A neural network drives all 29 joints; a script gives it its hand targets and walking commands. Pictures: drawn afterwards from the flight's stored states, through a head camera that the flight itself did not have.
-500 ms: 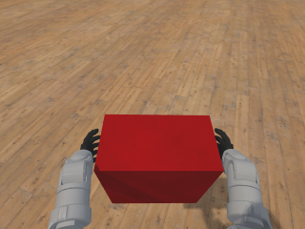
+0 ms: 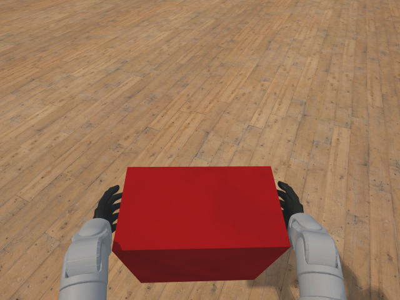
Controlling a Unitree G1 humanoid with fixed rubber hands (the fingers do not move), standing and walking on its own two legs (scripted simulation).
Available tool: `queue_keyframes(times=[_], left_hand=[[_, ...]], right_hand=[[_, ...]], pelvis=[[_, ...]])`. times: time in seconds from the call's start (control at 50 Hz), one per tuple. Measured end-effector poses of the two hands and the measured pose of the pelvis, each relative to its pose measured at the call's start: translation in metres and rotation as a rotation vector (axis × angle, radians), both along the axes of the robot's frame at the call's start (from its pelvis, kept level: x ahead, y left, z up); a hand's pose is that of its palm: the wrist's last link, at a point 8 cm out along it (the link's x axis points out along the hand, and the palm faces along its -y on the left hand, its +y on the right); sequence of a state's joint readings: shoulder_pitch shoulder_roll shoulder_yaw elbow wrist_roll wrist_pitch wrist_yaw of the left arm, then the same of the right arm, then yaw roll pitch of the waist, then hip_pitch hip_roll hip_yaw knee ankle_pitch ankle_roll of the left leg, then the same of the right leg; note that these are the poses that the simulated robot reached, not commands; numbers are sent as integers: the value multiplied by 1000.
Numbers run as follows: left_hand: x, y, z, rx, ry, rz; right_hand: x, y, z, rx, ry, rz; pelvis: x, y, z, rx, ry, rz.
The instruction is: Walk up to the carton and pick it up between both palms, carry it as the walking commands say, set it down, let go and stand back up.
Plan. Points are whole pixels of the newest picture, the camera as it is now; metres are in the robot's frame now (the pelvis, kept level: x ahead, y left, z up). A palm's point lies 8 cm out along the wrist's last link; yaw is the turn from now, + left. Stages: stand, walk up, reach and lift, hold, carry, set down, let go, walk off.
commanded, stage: reach and lift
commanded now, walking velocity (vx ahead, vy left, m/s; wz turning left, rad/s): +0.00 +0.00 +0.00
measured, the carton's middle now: (199, 230) +0.28 +0.01 -0.04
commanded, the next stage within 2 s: hold in 0.72 s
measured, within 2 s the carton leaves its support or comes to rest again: neither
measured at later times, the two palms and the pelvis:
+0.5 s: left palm (110, 201) +0.30 +0.20 +0.04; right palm (292, 210) +0.29 -0.18 +0.04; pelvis +0.01 +0.04 +0.00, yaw -2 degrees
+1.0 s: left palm (107, 222) +0.25 +0.19 +0.05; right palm (299, 221) +0.26 -0.19 +0.03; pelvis -0.01 -0.01 +0.00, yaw -1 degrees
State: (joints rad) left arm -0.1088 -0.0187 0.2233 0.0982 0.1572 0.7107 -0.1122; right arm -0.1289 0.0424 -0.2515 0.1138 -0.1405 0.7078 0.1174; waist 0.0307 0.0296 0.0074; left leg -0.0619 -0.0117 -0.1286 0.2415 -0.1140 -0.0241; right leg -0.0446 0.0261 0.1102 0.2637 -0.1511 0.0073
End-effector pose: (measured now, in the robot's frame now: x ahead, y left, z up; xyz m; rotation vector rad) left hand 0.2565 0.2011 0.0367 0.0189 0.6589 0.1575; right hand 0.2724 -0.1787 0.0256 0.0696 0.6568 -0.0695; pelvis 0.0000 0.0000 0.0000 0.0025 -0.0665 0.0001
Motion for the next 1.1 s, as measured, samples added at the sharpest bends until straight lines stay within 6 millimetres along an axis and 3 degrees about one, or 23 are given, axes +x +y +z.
queue_keyframes(times=[0.1,0.2,0.28,0.48,0.64,0.78,0.88,0.98,1.1], left_hand=[[2,6,2,-15,-4,-20],[11,6,-11,-81,7,-43],[25,5,-17,-78,31,-77],[49,-1,3,-21,-10,-103],[25,0,-11,-78,18,-30],[-2,-9,-28,-88,59,-3],[-2,-13,-13,-22,30,-17],[-2,-11,8,20,-26,-26],[-3,1,2,-36,-13,-14]], right_hand=[[-4,5,6,-23,-3,-12],[-1,6,15,-77,11,-39],[4,5,12,-74,36,-70],[13,-1,10,-29,-10,-91],[6,0,9,-47,18,-52],[-4,-8,2,-68,60,-23],[-9,-13,-5,-23,32,-22],[-11,-10,2,-2,-26,-23],[-4,1,15,-48,-10,-10]], pelvis=[[-11,0,-1,1,-21,5],[-20,4,-3,-4,-31,-3],[-22,12,-4,-8,-18,-10],[9,35,-1,0,31,-30],[27,24,1,2,5,-17],[11,7,1,1,-7,-9],[-5,-1,0,-1,9,-8],[-13,-5,-1,0,6,-10],[-19,-8,-3,1,-23,-7]])
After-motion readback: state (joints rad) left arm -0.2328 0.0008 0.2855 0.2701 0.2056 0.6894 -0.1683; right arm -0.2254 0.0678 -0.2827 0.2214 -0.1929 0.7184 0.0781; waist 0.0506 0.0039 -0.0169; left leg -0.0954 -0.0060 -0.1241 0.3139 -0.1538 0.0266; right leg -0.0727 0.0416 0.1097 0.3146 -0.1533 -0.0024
